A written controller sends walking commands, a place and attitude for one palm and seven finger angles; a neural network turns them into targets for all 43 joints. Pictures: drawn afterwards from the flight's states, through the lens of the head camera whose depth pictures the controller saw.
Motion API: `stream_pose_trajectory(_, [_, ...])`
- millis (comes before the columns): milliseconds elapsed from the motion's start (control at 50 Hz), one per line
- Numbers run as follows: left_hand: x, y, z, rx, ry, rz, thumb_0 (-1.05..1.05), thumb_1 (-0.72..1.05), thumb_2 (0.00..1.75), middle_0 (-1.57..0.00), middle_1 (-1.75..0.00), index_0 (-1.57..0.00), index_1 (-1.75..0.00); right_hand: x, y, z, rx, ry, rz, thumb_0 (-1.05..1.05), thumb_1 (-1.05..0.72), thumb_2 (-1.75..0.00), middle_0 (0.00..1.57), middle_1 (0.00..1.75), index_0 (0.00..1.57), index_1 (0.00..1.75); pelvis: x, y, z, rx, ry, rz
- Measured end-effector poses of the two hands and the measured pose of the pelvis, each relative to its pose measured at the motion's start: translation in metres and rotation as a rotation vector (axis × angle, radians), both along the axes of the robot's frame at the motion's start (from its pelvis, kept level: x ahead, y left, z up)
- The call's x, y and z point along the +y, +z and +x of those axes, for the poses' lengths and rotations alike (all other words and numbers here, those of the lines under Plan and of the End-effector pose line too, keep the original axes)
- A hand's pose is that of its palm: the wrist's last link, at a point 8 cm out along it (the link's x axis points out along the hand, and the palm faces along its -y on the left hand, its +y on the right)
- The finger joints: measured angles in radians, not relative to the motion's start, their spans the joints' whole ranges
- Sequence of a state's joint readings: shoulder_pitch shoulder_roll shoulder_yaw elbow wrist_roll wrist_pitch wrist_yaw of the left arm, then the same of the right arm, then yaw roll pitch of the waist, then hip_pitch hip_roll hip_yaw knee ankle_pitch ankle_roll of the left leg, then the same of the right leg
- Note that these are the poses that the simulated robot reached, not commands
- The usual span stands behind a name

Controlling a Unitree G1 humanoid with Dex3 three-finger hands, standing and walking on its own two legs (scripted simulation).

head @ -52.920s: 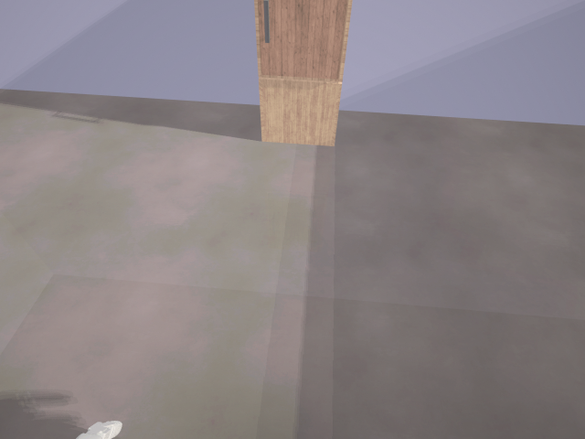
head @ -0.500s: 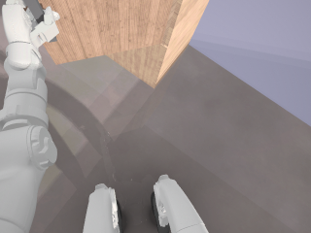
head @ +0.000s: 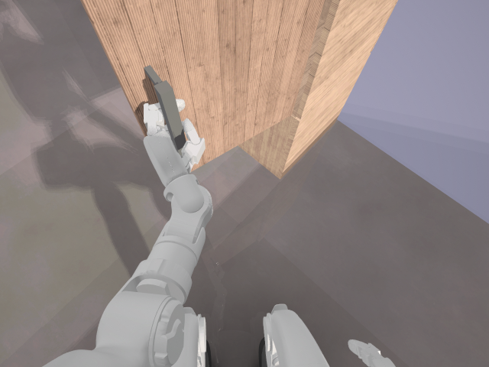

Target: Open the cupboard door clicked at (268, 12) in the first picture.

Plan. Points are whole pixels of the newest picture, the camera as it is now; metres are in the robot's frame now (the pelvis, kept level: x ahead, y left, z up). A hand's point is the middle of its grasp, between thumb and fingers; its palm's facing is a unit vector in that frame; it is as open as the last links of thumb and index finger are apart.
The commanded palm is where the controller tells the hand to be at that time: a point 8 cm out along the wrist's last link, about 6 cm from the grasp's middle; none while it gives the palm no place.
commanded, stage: pull the door open along its arc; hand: left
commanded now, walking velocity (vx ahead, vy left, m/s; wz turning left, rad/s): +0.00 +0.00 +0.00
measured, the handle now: (168, 117) +0.51 +0.10 +0.04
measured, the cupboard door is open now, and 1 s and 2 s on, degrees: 77 92 93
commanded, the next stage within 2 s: open thumb and fingers to let go in 0.32 s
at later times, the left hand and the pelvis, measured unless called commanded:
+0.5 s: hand (240, 171) +0.41 -0.01 +0.03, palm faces +0.41 -0.91 -0.06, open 5.8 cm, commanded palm +0.36 +0.03 +0.03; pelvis +0.00 -0.04 +0.01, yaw +3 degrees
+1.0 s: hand (235, 171) +0.41 +0.00 +0.03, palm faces +0.40 -0.91 -0.07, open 13.3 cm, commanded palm +0.36 +0.03 +0.03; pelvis -0.01 -0.03 +0.01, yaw +3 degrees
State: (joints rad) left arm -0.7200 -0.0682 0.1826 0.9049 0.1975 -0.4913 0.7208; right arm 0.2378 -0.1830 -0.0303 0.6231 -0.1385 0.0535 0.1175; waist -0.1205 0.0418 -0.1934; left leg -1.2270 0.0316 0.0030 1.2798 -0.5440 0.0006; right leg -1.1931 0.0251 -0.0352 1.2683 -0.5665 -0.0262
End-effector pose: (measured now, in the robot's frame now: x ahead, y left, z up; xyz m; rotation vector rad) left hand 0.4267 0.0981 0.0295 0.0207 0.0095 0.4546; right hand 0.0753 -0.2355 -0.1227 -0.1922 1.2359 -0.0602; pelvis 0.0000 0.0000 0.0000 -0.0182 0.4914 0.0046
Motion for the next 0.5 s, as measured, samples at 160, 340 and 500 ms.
stream_pose_trajectory(160, [-0.022,0.002,-0.024,0.033,-0.016,0.009,-0.01,0.72,0.77,-0.34,-1.32,-0.37,-1.34,-0.005,0.001,-0.007,0.022,0.008,0.017,0.00,-0.90,-0.90,0.20,0.30,0.20,0.30,-0.015,0.009,-0.001,-0.023,0.012,0.013])
stream_pose_trajectory(340, [-0.055,0.006,-0.055,0.072,-0.067,-0.009,-0.01,0.71,0.76,-0.31,-1.32,-0.38,-1.35,-0.019,0.010,0.007,-0.026,0.039,0.015,0.01,-0.90,-0.90,0.20,0.30,0.20,0.30,-0.029,0.018,0.006,-0.047,0.028,0.022])
stream_pose_trajectory(500, [-0.068,0.003,-0.058,0.061,-0.032,0.014,-0.01,0.70,0.79,-0.34,-1.33,-0.37,-1.34,-0.026,0.004,0.041,-0.135,0.081,-0.011,0.01,-0.90,-0.90,0.20,0.30,0.20,0.30,-0.037,0.010,0.002,-0.053,0.044,0.033])
